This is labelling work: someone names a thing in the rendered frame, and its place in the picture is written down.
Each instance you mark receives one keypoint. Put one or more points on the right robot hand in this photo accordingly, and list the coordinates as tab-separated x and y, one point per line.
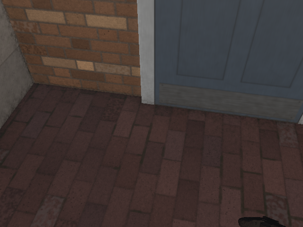
258	222

